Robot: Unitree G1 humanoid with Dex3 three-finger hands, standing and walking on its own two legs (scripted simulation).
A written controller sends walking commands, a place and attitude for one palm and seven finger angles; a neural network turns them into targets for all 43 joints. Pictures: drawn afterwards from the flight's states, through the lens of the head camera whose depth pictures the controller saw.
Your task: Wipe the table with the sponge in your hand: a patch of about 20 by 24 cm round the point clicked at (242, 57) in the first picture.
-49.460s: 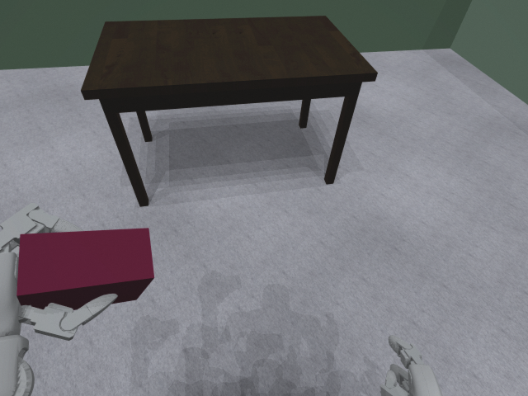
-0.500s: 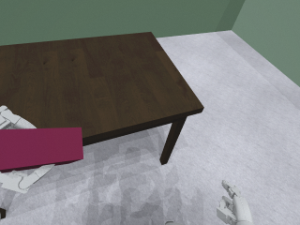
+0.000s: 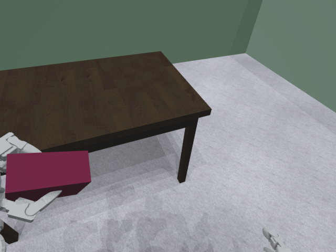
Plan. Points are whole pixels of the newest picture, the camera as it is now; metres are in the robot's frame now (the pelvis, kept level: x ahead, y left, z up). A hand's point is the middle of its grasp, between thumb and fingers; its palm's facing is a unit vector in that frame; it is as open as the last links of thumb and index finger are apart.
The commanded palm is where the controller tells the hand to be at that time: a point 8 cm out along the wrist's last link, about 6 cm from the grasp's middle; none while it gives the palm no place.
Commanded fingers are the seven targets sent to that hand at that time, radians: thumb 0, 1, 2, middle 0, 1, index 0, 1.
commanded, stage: stop stepping back and stand still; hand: left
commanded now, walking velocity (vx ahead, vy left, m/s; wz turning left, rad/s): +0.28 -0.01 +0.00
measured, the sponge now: (59, 176) +0.22 +0.22 +0.14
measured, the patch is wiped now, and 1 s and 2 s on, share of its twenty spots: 1.00 1.00 1.00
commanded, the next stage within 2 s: stand and wait in 0.66 s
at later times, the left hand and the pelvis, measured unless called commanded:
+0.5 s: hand (24, 214) +0.14 +0.23 +0.16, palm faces +0.41 -0.84 -0.35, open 9.6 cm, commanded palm +0.09 +0.27 +0.19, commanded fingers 0.00 0.10 1.30 -1.20 -1.60 -1.20 -1.60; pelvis -0.06 -0.01 +0.00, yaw +1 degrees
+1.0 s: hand (19, 195) +0.17 +0.25 +0.17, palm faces +0.38 -0.85 -0.36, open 9.6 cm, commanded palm +0.12 +0.29 +0.19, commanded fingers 0.00 0.10 1.30 -1.20 -1.60 -1.20 -1.60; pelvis -0.04 +0.01 +0.01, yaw +0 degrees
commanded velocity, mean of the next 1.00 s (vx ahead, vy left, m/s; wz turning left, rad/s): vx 0.08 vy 0.01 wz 0.00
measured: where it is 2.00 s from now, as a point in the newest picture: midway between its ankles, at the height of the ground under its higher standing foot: outside the picture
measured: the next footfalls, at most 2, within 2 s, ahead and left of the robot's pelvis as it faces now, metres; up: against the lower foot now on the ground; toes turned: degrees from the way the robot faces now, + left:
right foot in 0.04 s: +0.02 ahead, -0.11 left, +0.00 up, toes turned -1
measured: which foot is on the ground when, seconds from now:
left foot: down 0.00-1.00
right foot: up 0.00-0.02, down 0.04-1.00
